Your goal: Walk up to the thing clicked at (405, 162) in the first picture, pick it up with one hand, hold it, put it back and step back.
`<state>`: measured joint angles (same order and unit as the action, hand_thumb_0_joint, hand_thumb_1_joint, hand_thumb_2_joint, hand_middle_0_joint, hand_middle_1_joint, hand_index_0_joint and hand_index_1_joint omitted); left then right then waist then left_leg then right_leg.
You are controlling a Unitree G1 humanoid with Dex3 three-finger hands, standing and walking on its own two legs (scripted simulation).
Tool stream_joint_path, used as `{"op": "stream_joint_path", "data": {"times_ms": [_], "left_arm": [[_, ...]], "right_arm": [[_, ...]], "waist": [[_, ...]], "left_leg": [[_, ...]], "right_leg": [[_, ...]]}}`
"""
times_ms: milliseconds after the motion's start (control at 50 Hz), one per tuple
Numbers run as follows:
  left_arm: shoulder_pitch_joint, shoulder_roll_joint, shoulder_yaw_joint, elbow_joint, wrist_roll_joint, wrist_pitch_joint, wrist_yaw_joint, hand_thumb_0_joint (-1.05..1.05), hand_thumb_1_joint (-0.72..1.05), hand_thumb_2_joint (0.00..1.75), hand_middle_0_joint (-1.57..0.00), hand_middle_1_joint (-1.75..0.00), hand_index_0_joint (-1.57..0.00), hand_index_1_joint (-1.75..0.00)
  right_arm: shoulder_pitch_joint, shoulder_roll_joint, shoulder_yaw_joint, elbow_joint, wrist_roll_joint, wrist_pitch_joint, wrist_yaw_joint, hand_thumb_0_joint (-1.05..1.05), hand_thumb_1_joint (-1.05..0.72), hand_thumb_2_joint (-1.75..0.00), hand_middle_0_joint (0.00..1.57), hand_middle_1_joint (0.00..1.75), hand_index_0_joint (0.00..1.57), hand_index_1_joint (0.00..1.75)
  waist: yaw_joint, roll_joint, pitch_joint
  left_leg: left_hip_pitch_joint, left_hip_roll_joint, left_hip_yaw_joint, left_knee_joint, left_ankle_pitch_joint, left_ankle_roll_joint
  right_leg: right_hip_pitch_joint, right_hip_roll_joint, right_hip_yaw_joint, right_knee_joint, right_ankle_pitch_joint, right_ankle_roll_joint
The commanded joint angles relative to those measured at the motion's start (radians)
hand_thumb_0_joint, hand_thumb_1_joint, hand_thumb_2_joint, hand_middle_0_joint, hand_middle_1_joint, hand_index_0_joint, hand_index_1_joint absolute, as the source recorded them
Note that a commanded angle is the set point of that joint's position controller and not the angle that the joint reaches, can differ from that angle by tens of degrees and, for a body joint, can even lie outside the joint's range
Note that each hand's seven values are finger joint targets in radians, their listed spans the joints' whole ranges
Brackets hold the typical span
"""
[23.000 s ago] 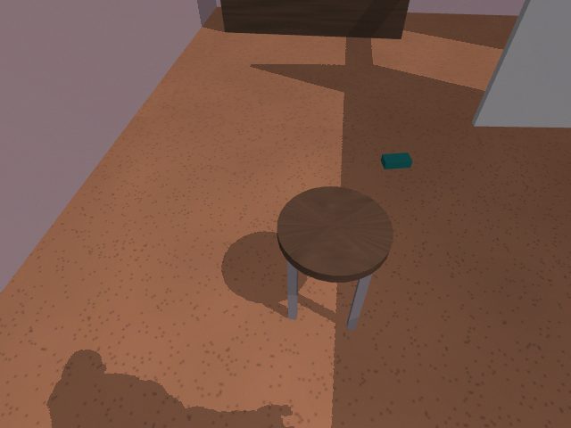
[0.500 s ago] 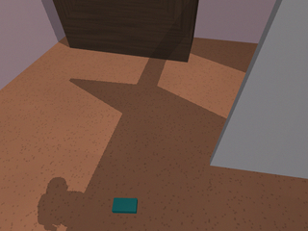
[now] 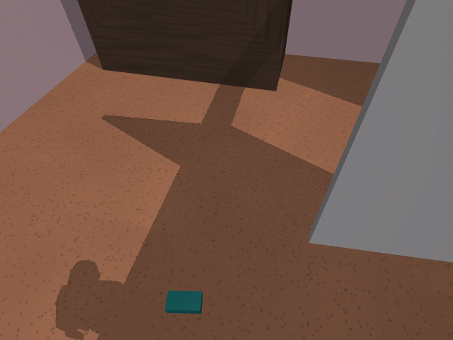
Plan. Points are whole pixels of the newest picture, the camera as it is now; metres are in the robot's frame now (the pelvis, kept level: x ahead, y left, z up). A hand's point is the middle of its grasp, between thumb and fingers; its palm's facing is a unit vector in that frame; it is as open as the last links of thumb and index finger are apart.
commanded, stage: stand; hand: left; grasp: from above
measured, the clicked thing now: (184, 302) +0.42 +0.22 -0.76
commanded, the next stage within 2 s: rise first in 0.56 s
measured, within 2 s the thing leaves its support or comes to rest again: neither
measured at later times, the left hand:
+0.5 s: hand out of the picture +0.07 +0.25 -0.16, palm faces -0.03 -0.94 -0.34, open 7.4 cm
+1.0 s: hand out of the picture +0.16 +0.25 -0.18, palm faces -0.06 -0.93 -0.37, open 10.8 cm
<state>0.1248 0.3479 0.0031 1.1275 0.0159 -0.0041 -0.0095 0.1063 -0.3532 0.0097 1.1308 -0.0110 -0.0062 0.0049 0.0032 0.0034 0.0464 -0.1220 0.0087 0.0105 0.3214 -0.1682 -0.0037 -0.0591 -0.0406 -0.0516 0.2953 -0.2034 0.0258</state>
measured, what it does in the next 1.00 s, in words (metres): stands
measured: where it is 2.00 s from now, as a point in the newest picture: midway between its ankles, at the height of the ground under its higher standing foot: outside the picture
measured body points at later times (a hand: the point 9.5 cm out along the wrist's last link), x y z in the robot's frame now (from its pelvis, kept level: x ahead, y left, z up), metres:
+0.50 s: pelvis +0.01 +0.00 +0.00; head +0.02 +0.00 +0.45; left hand +0.07 +0.30 -0.13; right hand +0.08 -0.30 -0.13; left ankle +0.00 +0.12 -0.75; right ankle -0.03 -0.13 -0.75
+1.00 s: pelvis -0.01 +0.00 -0.03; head +0.05 +0.00 +0.42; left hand +0.16 +0.29 -0.15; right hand +0.08 -0.27 -0.15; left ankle +0.01 +0.12 -0.75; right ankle -0.03 -0.13 -0.75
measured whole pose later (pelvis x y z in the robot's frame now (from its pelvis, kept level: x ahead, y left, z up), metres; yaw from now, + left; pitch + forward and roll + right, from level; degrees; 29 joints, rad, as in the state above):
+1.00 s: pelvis -0.01 +0.00 -0.03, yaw -1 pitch +8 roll -1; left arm -0.02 0.33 0.16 0.96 0.13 0.07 -0.02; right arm 0.25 -0.24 -0.02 0.72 0.03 -0.02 -0.01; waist -0.03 0.00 -0.02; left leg -0.52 0.04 0.02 0.68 -0.31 -0.01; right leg -0.46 -0.02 -0.03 0.66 -0.35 0.01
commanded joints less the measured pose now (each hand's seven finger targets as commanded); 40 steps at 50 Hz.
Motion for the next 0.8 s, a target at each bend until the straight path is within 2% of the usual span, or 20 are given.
{"op": "stream_joint_path", "data": {"times_ms": [0, 20, 140, 180, 220, 620, 640, 660, 680, 700, 720, 740, 760, 780], "left_arm": [[-0.016, 0.21, 0.04, -0.058, -0.001, -0.02, 0.016, 0.0, 0.9, 0.9, -0.2, -0.3, -0.2, -0.3], [-0.028, 0.215, 0.041, -0.058, -0.004, -0.02, 0.017, 0.0, 0.9, 0.9, -0.2, -0.3, -0.2, -0.3], [-0.018, 0.213, 0.038, -0.058, -0.004, -0.022, 0.018, 0.0, 0.9, 0.9, -0.2, -0.3, -0.2, -0.3], [-0.022, 0.216, 0.039, -0.058, -0.005, -0.023, 0.018, 0.0, 0.9, 0.9, -0.2, -0.3, -0.2, -0.3], [-0.025, 0.215, 0.039, -0.063, -0.002, -0.023, 0.019, 0.0, 0.9, 0.9, -0.2, -0.3, -0.2, -0.3], [-0.025, 0.218, 0.041, -0.061, -0.004, -0.022, 0.019, 0.0, 0.9, 0.9, -0.2, -0.3, -0.2, -0.3], [-0.03, 0.214, 0.041, -0.062, -0.004, -0.022, 0.019, 0.0, 0.83, 0.9, -0.19, -0.38, -0.2, -0.37], [-0.381, 0.059, 0.043, -0.413, -0.058, -0.117, 0.035, 0.0, 0.75, 0.95, -0.24, -0.46, -0.2, -0.45], [-0.496, 0.096, 0.057, -0.35, -0.058, -0.109, 0.039, 0.0, 0.67, 0.92, -0.21, -0.54, -0.18, -0.53], [-0.312, 0.168, 0.106, -0.185, -0.038, -0.071, 0.04, 0.0, 0.59, 0.93, -0.18, -0.62, -0.17, -0.61], [-0.275, 0.194, 0.127, -0.124, -0.016, -0.052, 0.029, 0.0, 0.51, 0.93, -0.16, -0.69, -0.15, -0.69], [-0.336, 0.237, 0.15, -0.123, 0.004, -0.046, 0.018, 0.0, 0.43, 0.95, -0.12, -0.77, -0.12, -0.77], [-0.312, 0.264, 0.187, -0.112, 0.03, -0.053, 0.008, 0.0, 0.35, 0.95, -0.09, -0.85, -0.11, -0.85], [-0.21, 0.244, 0.203, -0.059, 0.057, -0.041, -0.001, 0.0, 0.27, 0.96, -0.07, -0.93, -0.09, -0.92]], "right_arm": [[-0.038, -0.216, -0.041, -0.056, 0.002, -0.026, -0.014, 0.0, -0.9, -0.9, 0.2, 0.3, 0.2, 0.3], [-0.03, -0.208, -0.039, -0.053, 0.002, -0.026, -0.014, 0.0, -0.9, -0.9, 0.2, 0.3, 0.2, 0.3], [-0.039, -0.213, -0.04, -0.054, 0.003, -0.027, -0.014, 0.0, -0.9, -0.9, 0.2, 0.3, 0.2, 0.3], [-0.028, -0.208, -0.038, -0.053, 0.003, -0.027, -0.014, 0.0, -0.9, -0.9, 0.2, 0.3, 0.2, 0.3], [-0.031, -0.214, -0.042, -0.055, 0.001, -0.026, -0.016, 0.0, -0.9, -0.9, 0.2, 0.3, 0.2, 0.3], [-0.033, -0.209, -0.04, -0.059, 0.002, -0.027, -0.016, 0.0, -0.9, -0.9, 0.2, 0.3, 0.2, 0.3], [-0.028, -0.212, -0.04, -0.059, 0.001, -0.026, -0.016, 0.0, -0.91, -0.9, 0.2, 0.3, 0.2, 0.3], [-0.008, -0.051, -0.008, -0.34, 0.072, -0.071, -0.036, 0.0, -0.98, -0.92, 0.2, 0.3, 0.2, 0.3], [0.042, -0.078, -0.012, -0.284, 0.071, -0.066, -0.045, 0.0, -0.91, -0.9, 0.2, 0.3, 0.2, 0.3], [0.09, -0.11, -0.032, -0.288, 0.075, -0.055, -0.054, 0.0, -0.9, -0.9, 0.2, 0.3, 0.2, 0.3], [0.104, -0.109, -0.046, -0.303, 0.068, -0.05, -0.055, 0.0, -0.88, -0.89, 0.2, 0.3, 0.2, 0.3], [0.113, -0.107, -0.052, -0.331, 0.064, -0.048, -0.056, 0.0, -0.88, -0.89, 0.2, 0.3, 0.2, 0.3], [0.121, -0.109, -0.073, -0.354, 0.047, -0.053, -0.056, 0.0, -0.89, -0.89, 0.2, 0.3, 0.2, 0.3], [0.16, -0.101, -0.085, -0.358, 0.033, -0.053, -0.051, 0.0, -0.91, -0.9, 0.2, 0.3, 0.2, 0.3]], "waist": [[0.002, -0.001, -0.061], [-0.004, -0.008, -0.056], [0.001, -0.004, -0.078], [-0.005, -0.006, -0.063], [-0.003, -0.007, -0.091], [-0.001, -0.011, -0.071], [-0.003, -0.004, -0.069], [-0.121, 0.034, 0.005], [-0.096, 0.014, -0.031], [-0.069, -0.04, -0.014], [-0.063, -0.066, -0.06], [-0.051, -0.063, -0.097], [-0.031, -0.034, -0.19], [-0.02, -0.02, -0.228]], "left_leg": [[0.027, 0.126, -0.099, -0.046, 0.171, 0.022], [0.019, 0.123, -0.097, -0.049, 0.175, 0.017], [0.044, 0.132, -0.098, -0.031, 0.219, 0.023], [0.026, 0.125, -0.095, -0.04, 0.201, 0.017], [0.046, 0.131, -0.092, -0.025, 0.234, 0.023], [0.038, 0.129, -0.093, -0.031, 0.224, 0.021], [0.029, 0.126, -0.093, -0.036, 0.218, 0.019], [-0.065, -0.008, 0.033, 0.023, 0.04, 0.009], [-0.062, -0.012, 0.028, 0.039, 0.007, 0.011], [-0.093, -0.006, 0.028, 0.052, -0.001, 0.013], [-0.126, -0.011, 0.024, 0.1, 0.014, 0.018], [-0.151, -0.008, 0.018, 0.142, 0.036, 0.02], [-0.142, -0.01, 0.019, 0.182, 0.07, 0.015], [-0.173, -0.016, 0.019, 0.225, 0.108, 0.012]], "right_leg": [[-0.028, -0.11, 0.08, -0.05, 0.112, -0.037], [-0.02, -0.112, 0.085, -0.048, 0.114, -0.038], [-0.013, -0.114, 0.08, -0.039, 0.152, -0.038], [-0.015, -0.112, 0.082, -0.047, 0.141, -0.035], [-0.007, -0.117, 0.082, -0.04, 0.174, -0.039], [-0.009, -0.116, 0.079, -0.041, 0.158, -0.037], [-0.008, -0.115, 0.078, -0.042, 0.152, -0.037], [-0.265, 0.034, 0.022, 0.039, 0.116, -0.036], [-0.221, 0.031, 0.012, 0.051, 0.086, -0.037], [-0.216, 0.041, -0.001, 0.057, 0.056, -0.039], [-0.238, 0.038, 0.001, 0.091, 0.061, -0.04], [-0.255, 0.039, 0.003, 0.135, 0.082, -0.041], [-0.251, 0.036, 0.008, 0.18, 0.109, -0.043], [-0.262, 0.034, 0.011, 0.225, 0.142, -0.044]]}}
